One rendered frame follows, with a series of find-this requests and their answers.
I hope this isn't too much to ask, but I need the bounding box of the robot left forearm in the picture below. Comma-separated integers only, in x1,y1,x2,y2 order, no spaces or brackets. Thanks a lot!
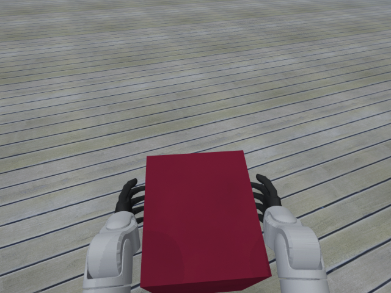
82,211,141,293

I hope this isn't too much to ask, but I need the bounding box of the robot right forearm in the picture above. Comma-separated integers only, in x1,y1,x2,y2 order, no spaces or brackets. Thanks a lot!
263,206,330,293

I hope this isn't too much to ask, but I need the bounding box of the right robot hand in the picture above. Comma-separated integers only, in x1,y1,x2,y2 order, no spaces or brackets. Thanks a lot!
250,174,282,223

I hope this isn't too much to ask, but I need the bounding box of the left robot hand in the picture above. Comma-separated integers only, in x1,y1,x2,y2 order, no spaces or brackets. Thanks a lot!
115,178,145,224

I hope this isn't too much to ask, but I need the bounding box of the carton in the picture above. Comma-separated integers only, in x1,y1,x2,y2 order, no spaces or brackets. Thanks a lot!
140,150,272,293

